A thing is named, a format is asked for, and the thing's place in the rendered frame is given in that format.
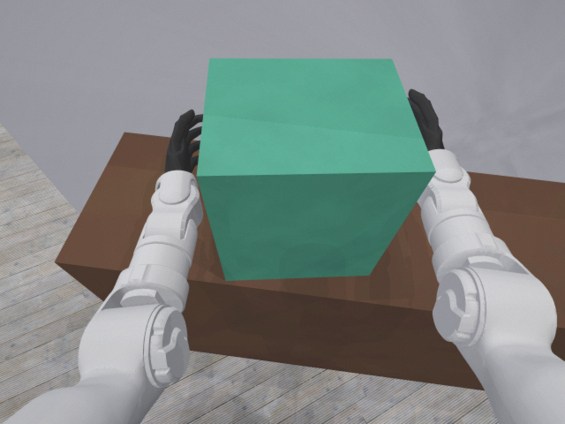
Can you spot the robot left hand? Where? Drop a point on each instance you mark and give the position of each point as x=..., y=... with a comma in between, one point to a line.
x=180, y=150

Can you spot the left robot upper arm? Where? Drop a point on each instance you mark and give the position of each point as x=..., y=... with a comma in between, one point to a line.
x=128, y=356

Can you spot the carton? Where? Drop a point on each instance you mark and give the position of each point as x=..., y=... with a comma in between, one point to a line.
x=307, y=167

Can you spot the robot right hand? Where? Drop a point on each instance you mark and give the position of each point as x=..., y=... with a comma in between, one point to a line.
x=427, y=120

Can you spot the robot left forearm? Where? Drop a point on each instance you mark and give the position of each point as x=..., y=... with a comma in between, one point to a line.
x=163, y=255

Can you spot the robot right forearm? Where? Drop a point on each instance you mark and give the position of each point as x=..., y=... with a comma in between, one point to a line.
x=455, y=226

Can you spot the pedestal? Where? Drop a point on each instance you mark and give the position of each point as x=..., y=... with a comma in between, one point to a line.
x=381, y=324

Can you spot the right robot upper arm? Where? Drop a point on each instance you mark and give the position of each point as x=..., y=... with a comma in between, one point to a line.
x=503, y=324

